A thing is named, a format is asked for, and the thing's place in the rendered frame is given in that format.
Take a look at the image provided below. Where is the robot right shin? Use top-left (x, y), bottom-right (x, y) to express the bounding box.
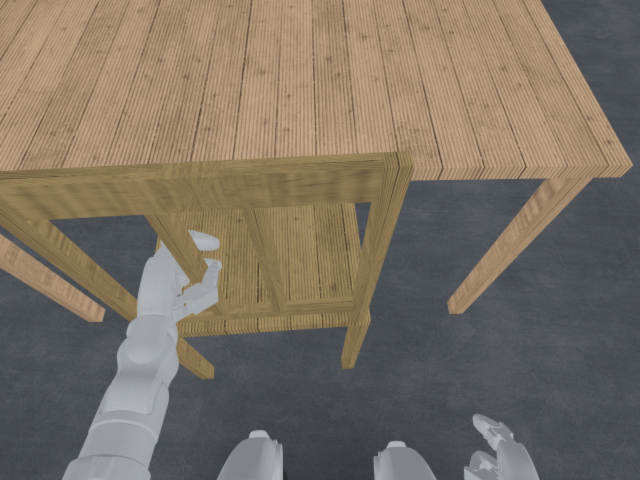
top-left (386, 441), bottom-right (406, 449)

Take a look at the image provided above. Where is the left robot hand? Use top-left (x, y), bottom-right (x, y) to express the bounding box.
top-left (137, 230), bottom-right (222, 324)

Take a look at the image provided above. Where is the robot left forearm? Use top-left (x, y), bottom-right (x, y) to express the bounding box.
top-left (62, 315), bottom-right (179, 480)

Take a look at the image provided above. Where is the chair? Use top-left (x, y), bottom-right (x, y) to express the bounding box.
top-left (0, 151), bottom-right (415, 379)

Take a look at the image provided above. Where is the robot right thigh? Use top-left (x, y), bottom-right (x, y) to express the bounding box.
top-left (374, 447), bottom-right (437, 480)

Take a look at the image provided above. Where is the right robot hand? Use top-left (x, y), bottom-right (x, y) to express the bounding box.
top-left (464, 414), bottom-right (539, 480)

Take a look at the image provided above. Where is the table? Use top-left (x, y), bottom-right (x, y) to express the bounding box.
top-left (0, 0), bottom-right (633, 322)

